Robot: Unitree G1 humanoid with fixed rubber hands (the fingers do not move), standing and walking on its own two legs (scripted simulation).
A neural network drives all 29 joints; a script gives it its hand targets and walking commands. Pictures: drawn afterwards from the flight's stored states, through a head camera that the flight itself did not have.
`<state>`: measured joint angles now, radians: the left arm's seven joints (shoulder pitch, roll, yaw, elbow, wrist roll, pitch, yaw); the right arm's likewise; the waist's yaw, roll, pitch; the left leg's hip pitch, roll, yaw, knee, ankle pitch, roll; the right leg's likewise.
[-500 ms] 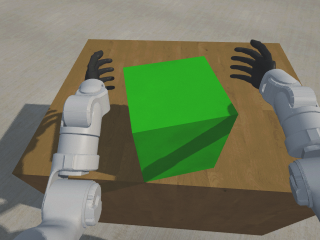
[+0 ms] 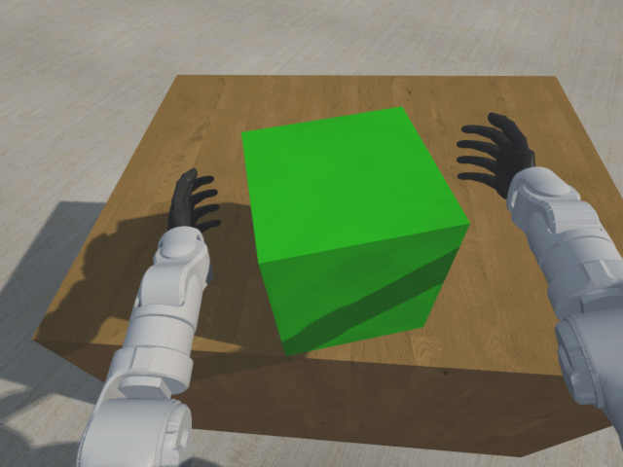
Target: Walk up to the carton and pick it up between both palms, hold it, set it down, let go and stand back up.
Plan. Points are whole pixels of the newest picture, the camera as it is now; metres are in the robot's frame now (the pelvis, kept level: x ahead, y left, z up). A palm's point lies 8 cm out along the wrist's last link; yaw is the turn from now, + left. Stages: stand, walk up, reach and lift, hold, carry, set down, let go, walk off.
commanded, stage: reach and lift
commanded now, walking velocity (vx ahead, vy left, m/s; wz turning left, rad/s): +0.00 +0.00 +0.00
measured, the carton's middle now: (340, 238) +0.41 +0.03 +0.05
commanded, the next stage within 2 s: none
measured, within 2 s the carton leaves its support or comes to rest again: neither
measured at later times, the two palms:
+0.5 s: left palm (211, 231) +0.39 +0.20 +0.08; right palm (479, 183) +0.47 -0.15 +0.10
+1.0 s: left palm (222, 230) +0.39 +0.18 +0.08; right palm (453, 193) +0.46 -0.12 +0.09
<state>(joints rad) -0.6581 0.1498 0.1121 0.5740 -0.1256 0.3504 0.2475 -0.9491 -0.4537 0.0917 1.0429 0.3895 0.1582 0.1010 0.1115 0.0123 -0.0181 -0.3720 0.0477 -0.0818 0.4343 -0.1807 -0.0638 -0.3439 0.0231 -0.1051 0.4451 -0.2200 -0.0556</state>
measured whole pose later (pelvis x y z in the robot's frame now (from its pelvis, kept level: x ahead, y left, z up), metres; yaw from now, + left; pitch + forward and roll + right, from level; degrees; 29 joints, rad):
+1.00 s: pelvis +0.00 +0.00 +0.00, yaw +0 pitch +10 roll +0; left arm -0.69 0.00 0.11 0.70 -0.07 0.16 0.30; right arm -0.94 -0.26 0.10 1.14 0.29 0.01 -0.01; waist 0.13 0.02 -0.07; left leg -0.43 0.05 -0.08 0.43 -0.18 -0.06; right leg -0.40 0.03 -0.10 0.44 -0.21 -0.06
